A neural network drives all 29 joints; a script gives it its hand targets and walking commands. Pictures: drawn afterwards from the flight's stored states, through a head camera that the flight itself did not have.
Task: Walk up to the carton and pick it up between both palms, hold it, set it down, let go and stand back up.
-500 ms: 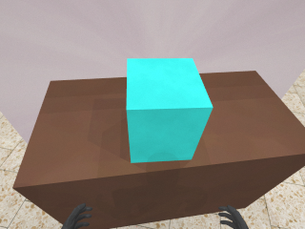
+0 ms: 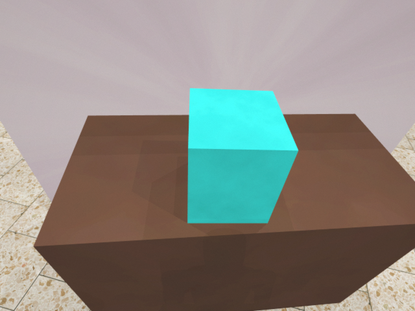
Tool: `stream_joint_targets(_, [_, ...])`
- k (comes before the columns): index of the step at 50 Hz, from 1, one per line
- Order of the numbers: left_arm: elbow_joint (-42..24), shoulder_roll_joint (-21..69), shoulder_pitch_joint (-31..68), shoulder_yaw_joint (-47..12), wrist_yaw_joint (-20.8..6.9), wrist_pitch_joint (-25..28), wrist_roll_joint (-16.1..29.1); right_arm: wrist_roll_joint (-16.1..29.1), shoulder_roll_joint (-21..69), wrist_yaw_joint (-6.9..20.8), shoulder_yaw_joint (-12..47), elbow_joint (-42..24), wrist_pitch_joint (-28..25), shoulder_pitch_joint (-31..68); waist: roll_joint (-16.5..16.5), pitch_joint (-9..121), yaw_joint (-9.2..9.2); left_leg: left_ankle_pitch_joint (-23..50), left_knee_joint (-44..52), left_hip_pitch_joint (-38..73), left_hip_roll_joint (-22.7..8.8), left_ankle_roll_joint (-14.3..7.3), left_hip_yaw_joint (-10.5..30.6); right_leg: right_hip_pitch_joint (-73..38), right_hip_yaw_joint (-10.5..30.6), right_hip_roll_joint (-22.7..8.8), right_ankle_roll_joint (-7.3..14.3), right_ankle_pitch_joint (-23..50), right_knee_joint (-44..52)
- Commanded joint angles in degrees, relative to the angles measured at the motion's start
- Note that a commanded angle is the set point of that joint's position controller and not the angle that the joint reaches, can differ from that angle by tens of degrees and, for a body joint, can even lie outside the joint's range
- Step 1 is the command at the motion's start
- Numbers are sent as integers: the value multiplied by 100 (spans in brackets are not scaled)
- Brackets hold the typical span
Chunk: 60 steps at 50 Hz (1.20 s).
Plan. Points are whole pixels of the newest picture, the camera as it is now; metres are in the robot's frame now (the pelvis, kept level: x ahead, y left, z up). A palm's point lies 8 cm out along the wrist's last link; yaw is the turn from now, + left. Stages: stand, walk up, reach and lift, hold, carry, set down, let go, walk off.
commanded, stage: stand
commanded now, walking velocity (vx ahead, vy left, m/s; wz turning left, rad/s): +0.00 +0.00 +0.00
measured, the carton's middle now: (229, 157) +0.47 -0.02 +0.05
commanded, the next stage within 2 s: none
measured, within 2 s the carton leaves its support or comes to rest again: neither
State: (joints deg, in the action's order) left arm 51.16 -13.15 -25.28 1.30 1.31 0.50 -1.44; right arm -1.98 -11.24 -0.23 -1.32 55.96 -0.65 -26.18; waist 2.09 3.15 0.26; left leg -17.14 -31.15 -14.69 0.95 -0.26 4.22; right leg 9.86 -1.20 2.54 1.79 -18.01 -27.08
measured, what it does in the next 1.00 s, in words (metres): stands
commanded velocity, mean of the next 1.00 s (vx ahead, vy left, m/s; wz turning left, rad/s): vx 0.00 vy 0.00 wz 0.00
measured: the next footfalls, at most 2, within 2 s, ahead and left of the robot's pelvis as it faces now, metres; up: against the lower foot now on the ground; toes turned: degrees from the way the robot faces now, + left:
none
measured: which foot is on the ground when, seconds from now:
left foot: down 0.00-1.00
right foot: down 0.00-1.00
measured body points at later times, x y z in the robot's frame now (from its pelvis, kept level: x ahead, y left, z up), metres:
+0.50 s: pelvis -0.03 +0.01 +0.00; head -0.05 +0.03 +0.45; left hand -0.09 +0.21 -0.17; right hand -0.08 -0.19 -0.15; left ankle -0.01 +0.12 -0.74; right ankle -0.04 -0.10 -0.74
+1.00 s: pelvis -0.05 +0.00 +0.00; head -0.06 +0.01 +0.45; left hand -0.10 +0.19 -0.17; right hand -0.09 -0.20 -0.16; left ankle -0.01 +0.12 -0.74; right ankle -0.04 -0.10 -0.74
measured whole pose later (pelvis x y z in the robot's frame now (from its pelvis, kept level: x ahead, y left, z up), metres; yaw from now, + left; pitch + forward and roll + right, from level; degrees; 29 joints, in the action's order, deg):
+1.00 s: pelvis -0.05 +0.00 +0.00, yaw +1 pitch -1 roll -1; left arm 67.5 -6.3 -21.9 -0.8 1.8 0.1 -1.0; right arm -1.0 -5.5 -1.8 1.4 63.2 0.2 -23.7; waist 0.9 1.6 0.0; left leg -11.7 -29.0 -16.4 1.6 0.2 5.5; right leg 12.4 -1.9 1.9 1.8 -14.5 -27.7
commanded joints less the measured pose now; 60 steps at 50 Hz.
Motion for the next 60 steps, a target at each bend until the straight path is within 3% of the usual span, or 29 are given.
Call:
stream_joint_targets(1, [122,-529,-452,126,83,67,9,28,-530,-62,-78,-121,-94,-471,-474,-508,53,1466,756,-184,-544,-335,713,-46,636,-686,76,893,432])
stream_joint_targets(2, [155,-422,-304,99,66,62,29,11,-469,-67,-34,-100,-66,-344,-569,-717,61,1174,805,-323,-522,-329,723,87,633,-675,62,646,532])
stream_joint_targets(5, [375,-304,-191,44,94,52,10,28,-562,-133,-63,27,-43,-566,-192,-890,-46,1041,912,-434,-499,-342,763,-48,619,-714,94,668,605])
stream_joint_targets(6, [465,-238,-236,37,69,63,36,35,-524,-132,-25,105,-43,-519,-316,-903,26,940,931,-341,-481,-346,720,16,654,-697,86,625,644])
stream_joint_targets(7, [559,-259,-331,42,80,62,9,64,-507,-118,-48,102,-52,-595,-94,-827,-10,1061,896,-317,-457,-328,744,-19,624,-675,74,693,634])
stream_joint_targets(9, [691,-182,-317,2,81,42,9,40,-305,-115,13,244,-16,-642,-339,-1012,-8,583,1053,-520,-437,-308,788,-42,597,-677,64,531,648])
stream_joint_targets(12, [973,-218,-424,-15,96,-26,4,44,-296,-120,49,260,-26,-539,-51,-1220,33,313,1222,-739,-463,-326,905,-106,555,-625,58,460,630])
stream_joint_targets(13, [1019,-218,-477,-23,99,-4,5,36,-410,-134,34,308,-40,-576,-262,-1064,53,308,1232,-712,-411,-321,894,-228,577,-665,30,495,615])
stream_joint_targets(15, [1071,-249,-304,-8,70,19,7,48,-293,-133,72,354,-52,-517,-238,-1127,38,298,1242,-610,-428,-358,899,2,583,-681,79,383,618])
stream_joint_targets(18, [1228,-208,-368,-7,93,-19,3,67,-108,-138,98,512,-2,-598,-551,-1446,-30,-176,1413,-742,-405,-315,925,194,556,-628,-4,276,609])
stream_joint_targets(19, [1267,-100,-330,-42,95,-27,-3,57,-42,-142,132,521,8,-611,-395,-1373,-31,-226,1414,-826,-413,-324,959,87,484,-607,8,280,602])
stream_joint_targets(20, [1285,120,-372,-82,95,-27,19,58,-207,-138,89,516,33,-473,-591,-1446,41,-359,1458,-944,-419,-318,954,90,488,-628,-17,268,578])
stream_joint_targets(26, [1567,127,-453,-110,97,10,29,105,-58,-127,135,578,-15,-475,-165,-1027,-52,-19,1249,-481,-390,-341,837,195,577,-627,5,170,621])
stream_joint_targets(27, [1536,129,-355,-94,102,12,33,70,-47,-129,124,566,-11,-372,-215,-1035,3,159,1194,-509,-397,-314,789,133,538,-637,-21,351,574])
stream_joint_targets(28, [1533,84,-403,-71,108,19,17,84,3,-158,154,626,-3,-466,-540,-1083,-12,62,1225,-621,-387,-300,855,132,544,-630,-23,344,532])
stream_joint_targets(30, [1566,322,-451,-165,80,0,28,97,-27,-165,166,636,42,-385,-549,-1205,35,-279,1287,-808,-347,-304,787,232,527,-644,-24,168,586])
stream_joint_targets(32, [1654,164,-524,-132,104,-21,26,62,-108,-167,130,615,46,-367,-318,-1221,5,-323,1280,-842,-409,-330,886,221,531,-636,-27,155,581])
stream_joint_targets(33, [1673,314,-416,-179,93,-1,19,95,-27,-170,152,607,39,-379,-25,-1077,0,-143,1172,-799,-387,-359,819,220,616,-708,44,130,648])
stream_joint_targets(38, [1693,206,-299,-175,86,20,19,86,-35,-148,137,638,51,-332,-116,-1048,-90,140,949,-540,-288,-290,615,614,703,-699,55,-138,769])
stream_joint_targets(41, [1682,210,-340,-137,88,-28,30,81,63,-163,179,663,62,-405,-431,-1278,-34,-217,1145,-903,-376,-286,807,460,578,-639,37,8,561])
stream_joint_targets(42, [1616,205,-305,-149,90,-14,30,86,37,-176,164,661,64,-322,-361,-1173,-39,-33,1046,-703,-342,-290,711,522,615,-691,32,12,650])
stream_joint_targets(43, [1653,253,-307,-165,98,-20,36,90,-46,-165,151,580,53,-276,-15,-907,-64,-93,1019,-718,-337,-287,708,447,597,-627,46,-257,694])
stream_joint_targets(46, [1633,150,-324,-123,75,31,43,113,-12,-171,169,649,39,-331,-376,-1093,-39,133,953,-649,-313,-264,663,543,704,-665,73,5,643])
stream_joint_targets(49, [1637,161,-381,-114,75,-44,59,100,79,-190,207,652,38,-271,-162,-1101,27,-187,1083,-887,-360,-265,725,469,635,-626,88,-163,644])
stream_joint_targets(54, [1594,93,-288,-119,115,20,20,101,102,-176,205,679,12,-269,-410,-918,-28,413,837,-456,-308,-257,610,480,768,-745,138,33,703])
stream_joint_targets(56, [1612,219,-118,-136,82,8,39,88,197,-185,234,716,23,-332,-316,-1007,-62,362,930,-638,-331,-249,666,433,635,-650,148,144,570])
stream_joint_targets(57, [1594,293,-269,-162,68,-24,48,82,106,-214,210,704,26,-280,-136,-1121,30,128,973,-714,-360,-259,692,523,631,-626,115,-93,676])
stream_joint_targets(58, [1603,311,-235,-175,72,-34,52,108,-35,-197,172,678,41,-315,-1,-1099,-25,-62,1041,-702,-333,-238,744,503,583,-579,117,-244,649])
stream_joint_targets(60, [1557,287,-108,-147,80,-39,50,116,10,-175,195,683,54,-287,-263,-1219,-37,-226,1099,-921,-351,-258,754,468,612,-630,118,-231,591])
